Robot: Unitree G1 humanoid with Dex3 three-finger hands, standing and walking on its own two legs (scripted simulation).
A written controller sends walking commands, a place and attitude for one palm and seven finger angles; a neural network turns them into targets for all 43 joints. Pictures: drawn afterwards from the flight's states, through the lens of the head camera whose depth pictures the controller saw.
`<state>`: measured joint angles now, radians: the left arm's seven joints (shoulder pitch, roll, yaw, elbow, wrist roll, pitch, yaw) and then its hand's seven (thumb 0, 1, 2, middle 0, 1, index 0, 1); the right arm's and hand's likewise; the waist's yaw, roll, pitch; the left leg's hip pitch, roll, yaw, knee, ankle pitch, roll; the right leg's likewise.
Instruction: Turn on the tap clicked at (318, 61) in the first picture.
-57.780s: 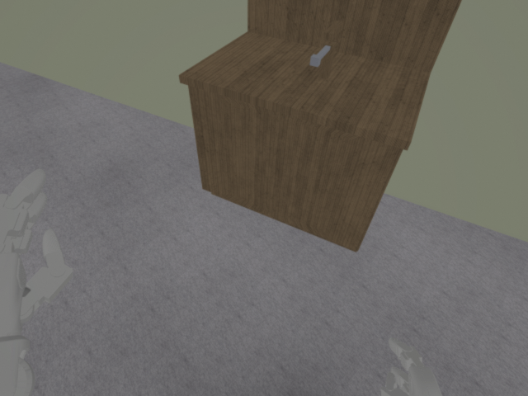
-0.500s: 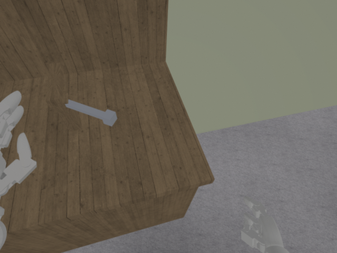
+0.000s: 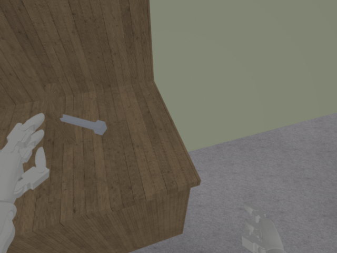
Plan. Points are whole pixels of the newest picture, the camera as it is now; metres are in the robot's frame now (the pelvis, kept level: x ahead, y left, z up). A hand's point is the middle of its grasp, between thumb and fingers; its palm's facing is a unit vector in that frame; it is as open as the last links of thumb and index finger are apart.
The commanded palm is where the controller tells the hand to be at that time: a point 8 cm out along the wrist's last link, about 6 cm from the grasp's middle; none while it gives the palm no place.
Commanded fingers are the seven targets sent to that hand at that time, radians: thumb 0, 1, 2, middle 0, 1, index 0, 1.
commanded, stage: turn the palm inward beside the body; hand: left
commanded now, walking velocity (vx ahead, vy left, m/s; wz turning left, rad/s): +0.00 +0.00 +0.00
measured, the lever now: (99, 127) +0.42 +0.24 +0.05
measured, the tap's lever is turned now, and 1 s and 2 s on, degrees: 54 54 54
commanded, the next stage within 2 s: reach beside the lever's end, fingers flat in 1.92 s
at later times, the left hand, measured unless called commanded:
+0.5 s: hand (54, 171) +0.22 +0.24 +0.15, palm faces +0.41 -0.85 -0.33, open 7.4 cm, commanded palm +0.16 +0.28 +0.16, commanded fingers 0.00 0.90 0.90 -0.20 -0.30 -0.20 -0.30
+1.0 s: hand (59, 190) +0.19 +0.22 +0.13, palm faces +0.49 -0.84 -0.22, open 7.4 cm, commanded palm +0.14 +0.26 +0.14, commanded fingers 0.00 0.90 0.90 -0.20 -0.30 -0.20 -0.30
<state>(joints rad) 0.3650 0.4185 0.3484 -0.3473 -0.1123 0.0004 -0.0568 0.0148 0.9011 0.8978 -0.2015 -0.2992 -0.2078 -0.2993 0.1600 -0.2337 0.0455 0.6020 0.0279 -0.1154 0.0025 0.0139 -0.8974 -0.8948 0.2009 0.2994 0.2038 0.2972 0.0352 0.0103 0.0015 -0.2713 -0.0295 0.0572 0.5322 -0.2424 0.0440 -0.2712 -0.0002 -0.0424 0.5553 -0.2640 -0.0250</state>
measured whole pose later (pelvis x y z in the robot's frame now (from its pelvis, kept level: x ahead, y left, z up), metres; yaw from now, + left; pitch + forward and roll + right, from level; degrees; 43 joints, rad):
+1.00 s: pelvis +0.02 -0.03 -0.01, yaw +3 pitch +1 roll +0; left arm 0.51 0.28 0.26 -0.45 -0.20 0.00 0.13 0.02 0.90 0.90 -0.20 -0.30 -0.21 -0.30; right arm 0.21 -0.23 0.03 0.65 0.05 -0.22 -0.08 0.01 -0.90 -0.90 0.20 0.30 0.20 0.30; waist 0.08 0.05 -0.08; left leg -0.37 0.00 -0.02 0.67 -0.32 0.00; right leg -0.33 0.02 -0.12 0.65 -0.35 -0.07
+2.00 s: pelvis +0.02 -0.04 -0.01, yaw +4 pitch +0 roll +0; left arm 0.54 0.20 0.19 -0.48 -0.22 0.07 0.21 0.02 0.90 0.90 -0.20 -0.30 -0.21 -0.30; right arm 0.20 -0.24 0.03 0.65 0.04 -0.21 -0.09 0.01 -0.90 -0.90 0.20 0.30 0.20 0.30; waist 0.08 0.06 -0.07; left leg -0.31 0.00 -0.03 0.63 -0.32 -0.01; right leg -0.27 0.03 -0.13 0.62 -0.35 -0.08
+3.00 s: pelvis +0.02 -0.02 -0.01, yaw +3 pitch +3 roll +0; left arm 0.24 0.25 0.35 -0.03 -0.24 -0.06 0.14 0.02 0.90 0.90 -0.18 -0.25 -0.19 -0.25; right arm 0.18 -0.24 0.01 0.71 0.04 -0.19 -0.10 0.01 -0.90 -0.90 0.20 0.30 0.20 0.30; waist 0.05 0.04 -0.05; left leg -0.36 -0.01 -0.01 0.63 -0.31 0.01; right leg -0.32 0.02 -0.11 0.61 -0.33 -0.06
